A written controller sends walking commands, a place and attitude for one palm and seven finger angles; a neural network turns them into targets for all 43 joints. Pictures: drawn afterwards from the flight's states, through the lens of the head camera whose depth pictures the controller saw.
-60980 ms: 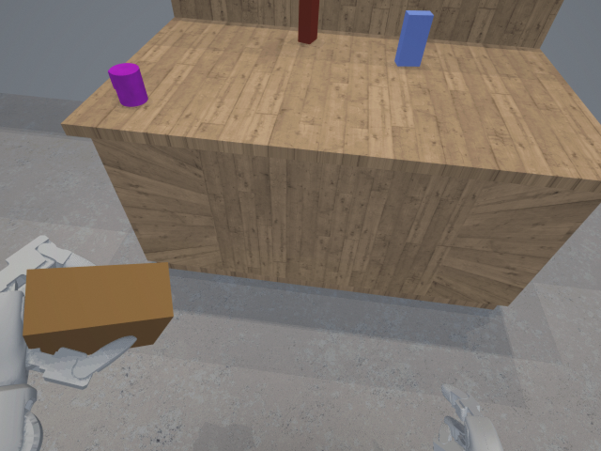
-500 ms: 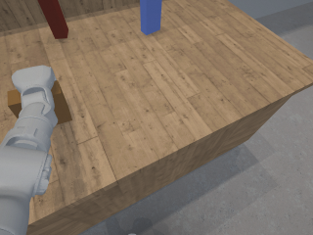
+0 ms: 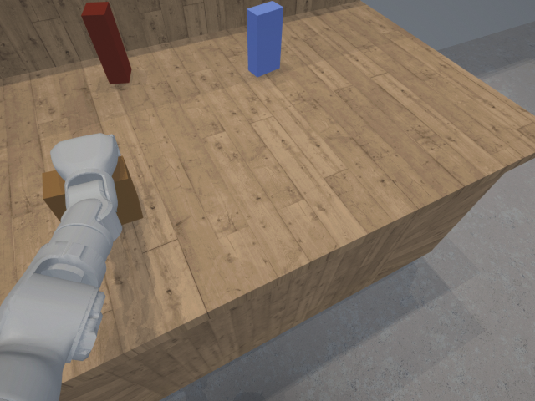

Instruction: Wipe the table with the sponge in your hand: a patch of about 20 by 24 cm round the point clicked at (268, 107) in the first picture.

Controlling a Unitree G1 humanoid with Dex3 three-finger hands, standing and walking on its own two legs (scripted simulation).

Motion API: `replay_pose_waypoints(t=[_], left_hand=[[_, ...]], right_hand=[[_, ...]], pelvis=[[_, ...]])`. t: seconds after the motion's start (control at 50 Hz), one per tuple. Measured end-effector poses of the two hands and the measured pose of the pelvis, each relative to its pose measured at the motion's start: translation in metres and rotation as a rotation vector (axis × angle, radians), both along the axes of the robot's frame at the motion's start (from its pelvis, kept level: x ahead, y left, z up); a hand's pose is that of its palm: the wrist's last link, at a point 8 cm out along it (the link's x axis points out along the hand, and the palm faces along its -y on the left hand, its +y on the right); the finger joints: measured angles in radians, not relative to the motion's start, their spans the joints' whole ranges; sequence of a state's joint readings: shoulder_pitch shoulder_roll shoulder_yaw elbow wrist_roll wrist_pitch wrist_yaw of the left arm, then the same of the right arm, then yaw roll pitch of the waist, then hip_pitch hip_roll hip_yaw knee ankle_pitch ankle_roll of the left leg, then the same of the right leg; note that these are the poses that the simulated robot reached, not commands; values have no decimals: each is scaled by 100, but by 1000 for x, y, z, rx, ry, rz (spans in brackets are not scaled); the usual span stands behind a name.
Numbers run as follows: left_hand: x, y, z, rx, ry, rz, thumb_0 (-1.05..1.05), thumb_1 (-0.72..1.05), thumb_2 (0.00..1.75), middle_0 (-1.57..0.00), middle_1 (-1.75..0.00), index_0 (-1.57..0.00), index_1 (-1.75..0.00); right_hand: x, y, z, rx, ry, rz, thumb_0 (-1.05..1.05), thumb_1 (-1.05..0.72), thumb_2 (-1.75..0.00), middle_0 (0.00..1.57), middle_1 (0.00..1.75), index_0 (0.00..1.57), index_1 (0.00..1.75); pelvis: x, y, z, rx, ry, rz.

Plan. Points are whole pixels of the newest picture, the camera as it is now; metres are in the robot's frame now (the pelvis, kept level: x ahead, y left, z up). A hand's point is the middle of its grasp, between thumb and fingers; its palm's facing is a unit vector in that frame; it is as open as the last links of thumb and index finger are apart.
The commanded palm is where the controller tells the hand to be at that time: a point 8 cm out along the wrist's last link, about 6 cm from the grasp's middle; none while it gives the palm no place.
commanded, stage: wipe back along the middle lane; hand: left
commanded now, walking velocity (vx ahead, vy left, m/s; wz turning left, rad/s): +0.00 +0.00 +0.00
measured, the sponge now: (100, 204) +0.43 +0.30 +0.00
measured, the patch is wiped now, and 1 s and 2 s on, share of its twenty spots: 0.35 0.45 0.70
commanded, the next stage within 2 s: slide across to the third lane in 1.30 s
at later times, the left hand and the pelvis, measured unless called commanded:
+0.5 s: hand (114, 201) +0.40 +0.25 +0.05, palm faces -0.03 +0.00 -1.00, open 9.7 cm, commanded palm +0.36 +0.22 +0.08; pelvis +0.00 +0.00 +0.00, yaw +1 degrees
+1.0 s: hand (126, 226) +0.36 +0.22 +0.05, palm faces -0.02 -0.03 -1.00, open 9.7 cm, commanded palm +0.31 +0.20 +0.08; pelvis +0.00 -0.02 +0.01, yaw +1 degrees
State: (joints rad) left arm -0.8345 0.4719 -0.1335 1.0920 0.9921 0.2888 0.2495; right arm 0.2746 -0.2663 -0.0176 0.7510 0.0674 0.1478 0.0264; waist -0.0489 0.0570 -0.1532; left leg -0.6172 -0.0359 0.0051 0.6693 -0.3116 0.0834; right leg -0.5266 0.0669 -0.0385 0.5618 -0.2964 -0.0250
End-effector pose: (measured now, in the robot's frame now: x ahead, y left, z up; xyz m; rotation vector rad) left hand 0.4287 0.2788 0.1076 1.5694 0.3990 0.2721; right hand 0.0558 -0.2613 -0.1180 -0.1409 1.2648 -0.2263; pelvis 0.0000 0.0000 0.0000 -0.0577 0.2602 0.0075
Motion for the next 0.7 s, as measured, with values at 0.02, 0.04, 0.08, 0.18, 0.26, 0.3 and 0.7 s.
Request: replay_pose_waypoints(t=[0.02, 0.04, 0.08, 0.18, 0.26, 0.3, 0.7], left_hand=[[-2, -1, 0, 1, -5, -2, -1, -46, 107, -74, -146, -74, -149], [-4, -3, 0, -1, -10, -2, -1, -46, 106, -74, -147, -74, -149], [-8, -6, 0, -4, -18, -2, -1, -46, 106, -74, -147, -73, -149], [-19, -12, -1, -21, -37, 7, -1, -45, 106, -74, -147, -73, -149], [-25, -18, -1, -14, -40, 8, -2, -45, 106, -73, -147, -73, -150], [-27, -21, -1, -7, -38, 9, -2, -45, 106, -73, -147, -73, -150], [-59, -49, -1, -15, -50, 33, -1, -45, 106, -73, -148, -72, -150]], right_hand=[[3, 2, 0, 4, -7, 4, 1, -90, -89, 20, 30, 20, 30], [6, 4, -1, 9, -14, 8, 1, -90, -89, 20, 30, 20, 30], [12, 9, -2, 19, -28, 17, 1, -91, -89, 20, 30, 20, 30], [30, 20, -1, 44, -72, 42, 1, -91, -89, 20, 30, 20, 30], [44, 28, 2, 58, -105, 65, 1, -91, -89, 20, 30, 20, 30], [50, 30, 3, 62, -118, 75, 1, -90, -89, 20, 30, 20, 30], [83, 23, 13, 83, -193, 105, 1, -91, -89, 20, 30, 20, 30]], pelvis=[[0, 1, 0, 0, -2, 1], [0, 2, 0, 0, -4, 2], [-1, 4, 0, 0, -10, 4], [-1, 6, 0, 2, -26, 6], [-3, 7, 1, 3, -40, 13], [-4, 7, 1, 5, -45, 16], [-1, -6, 5, 20, -102, 16]])
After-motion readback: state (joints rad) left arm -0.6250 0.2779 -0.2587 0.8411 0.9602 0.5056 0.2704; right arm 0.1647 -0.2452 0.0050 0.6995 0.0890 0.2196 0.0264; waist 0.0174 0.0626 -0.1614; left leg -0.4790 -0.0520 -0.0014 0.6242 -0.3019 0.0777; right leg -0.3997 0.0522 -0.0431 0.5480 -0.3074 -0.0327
